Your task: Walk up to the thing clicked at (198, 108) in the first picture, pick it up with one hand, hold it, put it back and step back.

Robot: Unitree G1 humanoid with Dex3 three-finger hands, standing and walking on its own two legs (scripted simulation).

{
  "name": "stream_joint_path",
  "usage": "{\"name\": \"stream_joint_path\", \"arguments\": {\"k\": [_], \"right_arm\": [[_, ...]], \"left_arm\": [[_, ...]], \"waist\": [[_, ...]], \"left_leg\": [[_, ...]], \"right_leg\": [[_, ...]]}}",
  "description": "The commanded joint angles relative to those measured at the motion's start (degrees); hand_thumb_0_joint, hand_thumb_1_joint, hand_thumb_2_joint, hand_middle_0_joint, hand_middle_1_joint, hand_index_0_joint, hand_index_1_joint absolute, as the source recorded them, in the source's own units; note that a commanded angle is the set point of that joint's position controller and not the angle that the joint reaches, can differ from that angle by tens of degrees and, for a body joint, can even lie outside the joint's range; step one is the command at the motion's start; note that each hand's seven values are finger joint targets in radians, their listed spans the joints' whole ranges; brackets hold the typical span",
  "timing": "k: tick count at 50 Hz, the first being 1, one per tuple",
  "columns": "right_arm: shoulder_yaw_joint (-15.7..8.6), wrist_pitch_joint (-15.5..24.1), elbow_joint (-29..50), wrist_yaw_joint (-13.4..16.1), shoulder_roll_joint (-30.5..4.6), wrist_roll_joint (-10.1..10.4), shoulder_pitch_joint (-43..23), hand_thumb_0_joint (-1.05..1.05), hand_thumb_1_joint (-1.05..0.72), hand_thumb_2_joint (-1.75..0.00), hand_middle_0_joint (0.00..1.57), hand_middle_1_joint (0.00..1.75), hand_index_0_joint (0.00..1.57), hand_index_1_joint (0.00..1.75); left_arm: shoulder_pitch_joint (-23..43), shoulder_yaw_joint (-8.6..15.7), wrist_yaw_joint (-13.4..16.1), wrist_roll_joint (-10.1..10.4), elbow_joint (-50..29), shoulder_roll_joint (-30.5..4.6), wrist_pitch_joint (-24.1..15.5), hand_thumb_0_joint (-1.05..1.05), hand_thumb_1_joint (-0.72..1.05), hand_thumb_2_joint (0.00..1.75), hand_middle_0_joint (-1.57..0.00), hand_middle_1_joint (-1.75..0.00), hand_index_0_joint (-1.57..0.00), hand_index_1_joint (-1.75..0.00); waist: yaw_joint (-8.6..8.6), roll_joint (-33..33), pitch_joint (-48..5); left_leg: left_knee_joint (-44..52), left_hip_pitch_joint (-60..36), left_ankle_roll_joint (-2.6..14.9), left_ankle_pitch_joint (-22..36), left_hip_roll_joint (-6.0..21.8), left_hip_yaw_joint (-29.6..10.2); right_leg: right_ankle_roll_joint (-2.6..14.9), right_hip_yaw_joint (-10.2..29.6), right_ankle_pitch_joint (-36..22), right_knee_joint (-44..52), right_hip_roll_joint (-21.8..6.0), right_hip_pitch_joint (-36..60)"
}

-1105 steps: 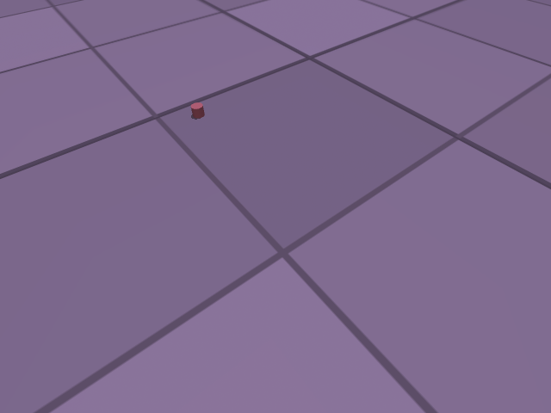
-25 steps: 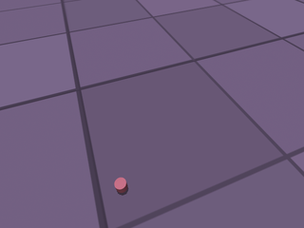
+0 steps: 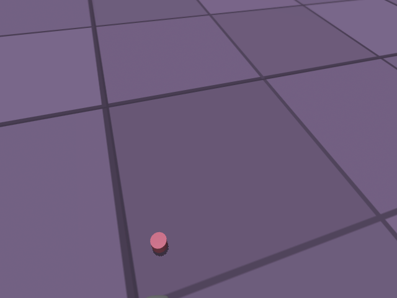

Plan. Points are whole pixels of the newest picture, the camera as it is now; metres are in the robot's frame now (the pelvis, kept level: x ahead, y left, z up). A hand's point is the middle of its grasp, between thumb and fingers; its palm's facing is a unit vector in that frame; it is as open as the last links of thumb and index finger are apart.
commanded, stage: walk up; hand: left
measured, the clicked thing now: (159, 242) +0.44 +0.19 -0.73
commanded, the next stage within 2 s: none
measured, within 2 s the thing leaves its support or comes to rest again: neither
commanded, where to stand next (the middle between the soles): +0.05 -0.03 m, yaw -2 degrees
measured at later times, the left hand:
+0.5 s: hand (99, 295) +0.14 +0.23 -0.14, palm faces -0.02 -0.92 -0.39, open 7.4 cm
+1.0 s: hand out of the picture +0.12 +0.23 -0.14, palm faces +0.02 -0.94 -0.33, open 7.4 cm
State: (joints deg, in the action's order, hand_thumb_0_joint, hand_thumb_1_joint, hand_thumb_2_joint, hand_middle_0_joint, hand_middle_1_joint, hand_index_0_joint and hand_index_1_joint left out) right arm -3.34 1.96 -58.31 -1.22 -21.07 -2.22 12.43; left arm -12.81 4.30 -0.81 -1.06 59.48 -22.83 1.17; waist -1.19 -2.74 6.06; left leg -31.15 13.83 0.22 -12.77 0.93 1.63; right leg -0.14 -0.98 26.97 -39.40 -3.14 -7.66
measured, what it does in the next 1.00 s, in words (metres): steps on the spot: right foot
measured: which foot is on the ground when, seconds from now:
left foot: down 0.00-1.00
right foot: up 0.00-0.26, down 0.28-1.00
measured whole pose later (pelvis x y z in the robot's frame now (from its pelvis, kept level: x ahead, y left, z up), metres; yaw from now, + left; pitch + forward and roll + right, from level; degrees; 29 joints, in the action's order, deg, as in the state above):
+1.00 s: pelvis +0.03 -0.02 +0.01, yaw +0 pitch -4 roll +0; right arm -0.2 -0.1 -62.0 -0.5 -19.7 -0.1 5.1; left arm -4.6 1.2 -0.7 0.0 63.8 -19.8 0.4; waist -0.9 0.0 3.8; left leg -20.2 3.4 -1.2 -13.3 0.8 -1.0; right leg -0.5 -0.1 8.0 -21.1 -0.9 -9.5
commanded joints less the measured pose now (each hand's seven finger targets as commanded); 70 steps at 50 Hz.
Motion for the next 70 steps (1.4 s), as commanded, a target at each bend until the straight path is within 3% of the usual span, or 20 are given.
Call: {"name": "stream_joint_path", "arguments": {"k": [1,3,7,9,12,14,15,16,17,18,21,25,27,29,30,31,33,35,50,70], "right_arm": [[-3.8,1.3,5.1,2.0,-17.1,0.2,-1.1,0.0,-0.9,-0.9,0.2,0.3,0.2,0.3],[-2.5,1.8,6.8,2.3,-13.5,0.2,-3.7,0.0,-0.9,-0.9,0.2,0.3,0.2,0.3],[-2.2,1.8,5.5,2.9,-13.7,0.7,-0.3,0.0,-0.9,-0.9,0.2,0.3,0.2,0.3],[-2.1,1.0,6.6,3.0,-13.8,1.3,-3.3,0.0,-0.9,-0.9,0.2,0.3,0.2,0.3],[-2.3,-0.5,7.3,3.0,-14.5,2.2,-4.3,0.0,-0.9,-0.9,0.2,0.3,0.2,0.3],[-2.0,-1.5,7.4,2.9,-13.4,3.2,-4.8,0.0,-0.9,-0.9,0.2,0.3,0.2,0.3],[-1.7,-1.8,7.8,2.9,-11.9,3.6,-4.8,0.0,-0.9,-0.9,0.2,0.3,0.2,0.3],[-1.0,-2.2,7.7,2.9,-9.5,3.7,-4.8,0.0,-0.9,-0.9,0.2,0.3,0.2,0.3],[-1.4,-3.0,6.8,3.0,-10.1,3.4,-3.9,0.0,-0.9,-0.9,0.2,0.3,0.2,0.3],[-1.4,-3.2,6.1,3.0,-10.1,3.0,-3.2,0.0,-0.9,-0.9,0.2,0.3,0.2,0.3],[-1.1,-2.7,5.8,2.4,-10.0,3.1,-4.6,0.0,-0.9,-0.9,0.2,0.3,0.2,0.3],[-0.5,-1.6,4.6,2.4,-8.9,2.6,-3.1,0.0,-0.9,-0.9,0.2,0.3,0.2,0.3],[-0.8,-0.8,3.0,2.6,-9.1,1.6,-0.5,0.0,-0.9,-0.9,0.2,0.3,0.2,0.3],[-1.9,-0.2,3.5,2.9,-13.2,0.6,-3.4,0.0,-0.9,-0.9,0.2,0.3,0.2,0.3],[-1.8,-0.2,4.6,2.5,-14.9,1.0,-8.8,0.0,-0.9,-0.9,0.2,0.3,0.2,0.3],[-1.7,-0.3,4.8,2.1,-14.9,1.5,-11.3,0.0,-0.9,-0.9,0.2,0.3,0.2,0.3],[-0.4,-0.4,4.0,1.8,-11.6,1.9,-10.7,0.0,-0.9,-0.9,0.2,0.3,0.2,0.3],[-0.1,-0.4,3.1,2.0,-11.1,1.9,-8.7,0.0,-0.9,-0.9,0.2,0.3,0.2,0.3],[0.7,-0.6,-1.0,1.4,-11.0,1.8,-10.1,0.0,-0.9,-0.9,0.2,0.3,0.2,0.3],[0.7,-0.6,-2.5,1.4,-10.6,1.9,-8.6,0.0,-0.9,-0.9,0.2,0.3,0.2,0.3]], "left_arm": [[-0.6,1.1,0.5,1.2,-4.9,-10.3,0.0,0.0,0.9,0.9,-0.2,-0.3,-0.2,-0.3],[-2.9,0.8,0.5,1.4,-3.6,-9.2,0.0,0.0,0.9,0.9,-0.2,-0.3,-0.2,-0.3],[1.6,0.1,1.0,1.4,-4.2,-8.1,-0.2,0.0,0.9,0.9,-0.2,-0.3,-0.2,-0.3],[0.2,-0.1,1.3,1.4,-3.7,-8.3,-0.3,0.0,0.9,0.9,-0.2,-0.3,-0.2,-0.3],[0.3,0.5,1.4,0.9,-3.2,-8.9,-0.3,0.0,0.9,0.9,-0.2,-0.3,-0.2,-0.3],[0.0,1.1,1.4,0.6,-3.0,-11.2,-0.9,0.0,0.9,0.9,-0.2,-0.3,-0.2,-0.3],[1.3,1.7,1.5,0.5,-3.8,-13.4,-1.1,0.0,0.9,0.9,-0.2,-0.3,-0.2,-0.3],[3.7,1.7,1.4,0.9,-5.0,-15.1,-1.4,0.0,0.9,0.9,-0.2,-0.3,-0.2,-0.3],[6.0,1.6,1.3,0.7,-5.8,-16.6,-1.4,0.0,0.9,0.9,-0.2,-0.3,-0.2,-0.3],[7.0,1.4,1.3,0.2,-6.3,-15.4,-1.4,0.0,0.9,0.9,-0.2,-0.3,-0.2,-0.3],[7.1,1.0,1.7,-0.2,-6.7,-12.5,-1.7,0.0,0.9,0.9,-0.2,-0.3,-0.2,-0.3],[7.4,0.3,2.0,0.0,-7.4,-10.8,-1.7,0.0,0.9,0.9,-0.2,-0.3,-0.2,-0.3],[9.4,0.1,1.8,1.2,-8.1,-10.6,-1.1,0.0,0.9,0.9,-0.2,-0.3,-0.2,-0.3],[9.3,-0.9,1.4,2.3,-8.9,-7.4,-1.0,0.0,0.9,0.9,-0.2,-0.3,-0.2,-0.3],[8.5,-1.0,1.3,2.2,-7.3,-7.4,-0.5,0.0,0.9,0.9,-0.2,-0.3,-0.2,-0.3],[9.1,-0.7,1.3,1.5,-5.9,-8.6,-0.4,0.0,0.9,0.9,-0.2,-0.3,-0.2,-0.3],[11.0,-0.5,0.9,1.0,-5.4,-9.8,-1.3,0.0,0.9,0.9,-0.2,-0.3,-0.2,-0.3],[10.9,-0.5,0.9,1.3,-4.8,-9.8,-1.7,0.0,0.9,0.9,-0.2,-0.3,-0.2,-0.3],[11.5,-0.9,0.5,1.1,1.2,-8.7,-2.3,0.0,0.9,0.9,-0.2,-0.3,-0.2,-0.3],[9.8,-0.3,0.7,0.6,2.4,-9.1,-2.5,0.0,0.9,0.9,-0.2,-0.3,-0.2,-0.3]], "waist": [[0.81,9.9,-3.0],[-0.53,10.8,-4.6],[1.79,10.7,-5.4],[0.63,12.3,-5.3],[0.54,12.0,-6.8],[0.07,5.9,-7.6],[0.51,0.0,-8.3],[0.55,-4.1,-7.3],[0.48,-8.4,-5.3],[1.04,-9.8,-3.7],[0.07,-9.9,-3.9],[0.63,-8.0,-10.8],[2.46,-5.2,-13.8],[0.65,3.5,-14.1],[-0.97,6.4,-11.1],[-0.94,8.6,-9.3],[0.06,7.4,-9.8],[0.48,8.2,-9.5],[0.66,2.5,-4.5],[0.71,2.0,-6.4]], "left_leg": [[18.2,-4.1,11.87,-4.3,17.0,-23.9],[15.3,-9.0,9.71,7.2,14.3,-15.9],[8.8,-10.2,9.57,35.0,14.0,-9.8],[6.6,-6.4,9.61,36.1,13.4,-6.9],[1.9,-4.5,8.05,31.4,11.4,-6.0],[-1.7,-0.7,4.88,20.9,8.2,-4.9],[-6.0,0.7,2.83,12.3,4.2,-2.2],[-10.4,0.4,0.63,0.1,-0.9,-0.3],[-16.3,-2.5,0.66,-17.7,-2.6,-0.8],[-18.6,-1.9,0.91,-23.0,-2.1,-3.0],[-19.7,3.9,1.32,-21.7,-2.3,-5.1],[-0.5,1.6,-0.2,-11.8,-1.2,-3.4],[14.5,-7.8,0.21,6.6,0.7,-3.9],[11.1,-15.9,3.19,26.9,9.9,-13.7],[9.8,-9.8,6.84,20.9,12.6,-15.3],[8.7,-3.9,7.07,16.9,11.7,-12.9],[8.3,-5.9,2.34,16.2,5.9,-6.0],[10.3,-5.1,1.14,15.0,5.0,-6.2],[16.7,-5.6,1.15,0.4,5.5,-7.3],[16.0,-6.0,1.06,3.2,5.6,-6.7]], "right_leg": [[2.68,7.1,5.6,-16.7,1.1,-12.9],[2.48,8.6,2.0,-12.1,0.0,-13.9],[0.58,6.6,-0.2,-2.6,0.8,-10.5],[0.43,2.5,-3.8,0.3,0.9,-6.5],[1.11,-0.5,-11.7,6.9,2.5,-2.7],[2.56,2.8,-28.3,12.2,0.0,2.0],[5.14,9.2,-36.1,13.9,-5.7,1.4],[9.85,16.7,-34.9,17.7,-12.2,-3.0],[14.71,21.7,-34.1,19.2,-16.8,-10.4],[15.7,22.8,-35.5,18.8,-17.2,-11.3],[13.15,15.0,-41.5,16.0,-12.4,-4.9],[10.0,11.2,-46.0,10.3,-9.3,4.7],[6.89,8.8,-44.6,5.8,-8.5,3.0],[2.19,5.2,-28.9,5.1,-2.5,-7.3],[1.08,3.5,-16.1,9.2,-0.2,-5.5],[1.3,3.7,-13.3,11.0,-1.2,0.4],[2.24,5.4,-26.8,14.4,-3.6,2.5],[2.8,5.2,-30.4,14.0,-4.0,3.2],[1.48,7.1,-18.7,23.8,-3.9,0.1],[1.42,7.1,-20.9,23.8,-4.3,0.6]]}}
